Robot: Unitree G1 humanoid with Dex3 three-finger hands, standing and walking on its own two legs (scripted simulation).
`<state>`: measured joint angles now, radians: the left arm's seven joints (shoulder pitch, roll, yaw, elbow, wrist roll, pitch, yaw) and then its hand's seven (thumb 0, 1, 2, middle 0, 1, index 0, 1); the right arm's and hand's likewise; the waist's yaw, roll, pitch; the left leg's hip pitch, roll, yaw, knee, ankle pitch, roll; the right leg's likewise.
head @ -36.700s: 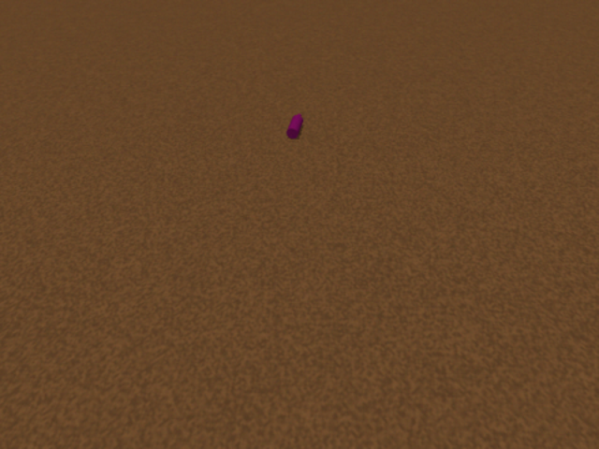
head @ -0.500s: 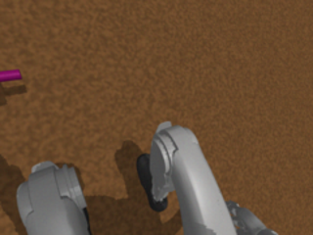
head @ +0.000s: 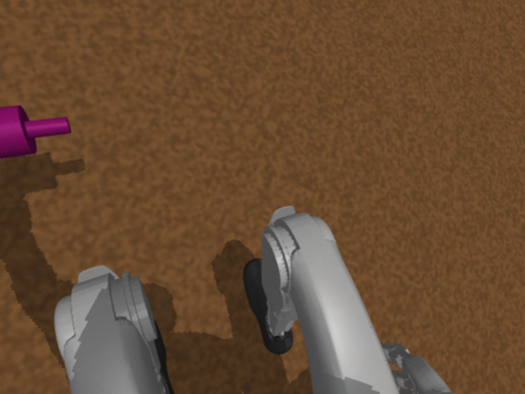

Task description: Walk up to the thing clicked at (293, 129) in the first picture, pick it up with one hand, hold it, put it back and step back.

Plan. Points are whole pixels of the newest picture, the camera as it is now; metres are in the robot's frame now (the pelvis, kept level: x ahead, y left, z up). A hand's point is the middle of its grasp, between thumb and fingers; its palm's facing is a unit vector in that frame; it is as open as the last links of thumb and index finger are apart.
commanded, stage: lift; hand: left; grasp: from above
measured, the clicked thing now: out of the picture +0.53 +0.28 -0.18
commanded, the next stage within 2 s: hold in 1.60 s
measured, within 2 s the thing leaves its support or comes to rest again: neither
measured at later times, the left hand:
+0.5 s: hand out of the picture +0.44 +0.32 -0.03, palm faces -0.48 -0.09 -0.87, open 9.6 cm
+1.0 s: hand out of the picture +0.36 +0.28 +0.18, palm faces -0.45 -0.11 -0.89, open 9.6 cm
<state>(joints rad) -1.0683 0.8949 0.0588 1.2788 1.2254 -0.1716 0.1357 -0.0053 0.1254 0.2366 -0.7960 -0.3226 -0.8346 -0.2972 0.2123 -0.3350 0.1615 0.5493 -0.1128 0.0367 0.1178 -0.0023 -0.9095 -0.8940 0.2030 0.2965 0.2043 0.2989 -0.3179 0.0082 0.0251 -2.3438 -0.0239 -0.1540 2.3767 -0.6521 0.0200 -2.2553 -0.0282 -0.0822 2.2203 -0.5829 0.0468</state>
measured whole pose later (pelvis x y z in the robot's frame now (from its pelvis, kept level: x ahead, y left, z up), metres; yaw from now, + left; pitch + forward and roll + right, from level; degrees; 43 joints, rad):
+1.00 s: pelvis +0.02 +0.00 +0.26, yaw +7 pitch +23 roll -3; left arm -0.43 0.52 -0.10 0.77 0.99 -0.09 0.06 -0.02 0.09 0.39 -0.70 -0.50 -0.73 -0.49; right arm 0.19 -0.24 -0.01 0.69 0.03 0.05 -0.04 0.00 -0.90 -0.89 0.20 0.30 0.20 0.30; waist -0.10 0.05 -0.15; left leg -1.35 0.03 -0.03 1.52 -0.57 0.01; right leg -1.34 -0.02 -0.01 1.44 -0.50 0.04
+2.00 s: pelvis +0.09 +0.01 +0.41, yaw +7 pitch +7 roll -1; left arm -0.30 0.40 -0.21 0.81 1.02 -0.03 0.07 -0.02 0.07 0.44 -0.69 -0.52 -0.72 -0.50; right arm 0.24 -0.25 -0.05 0.73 0.04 0.04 -0.04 0.01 -0.90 -0.89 0.20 0.30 0.20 0.30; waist -0.03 0.03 -0.07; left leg -0.48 0.02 0.02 0.72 -0.37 0.00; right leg -0.50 -0.02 0.02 0.68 -0.31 0.04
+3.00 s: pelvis +0.08 -0.01 +0.43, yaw +6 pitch +1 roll +0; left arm -0.25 0.41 -0.22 0.68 1.00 -0.04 -0.04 -0.01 0.08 0.41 -0.70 -0.49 -0.74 -0.47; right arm 0.18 -0.26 -0.03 0.69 0.05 0.07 -0.06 0.01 -0.91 -0.89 0.20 0.30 0.20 0.30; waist 0.00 0.04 -0.02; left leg -0.28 0.02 0.03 0.54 -0.27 -0.01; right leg -0.32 -0.02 0.02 0.53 -0.23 0.02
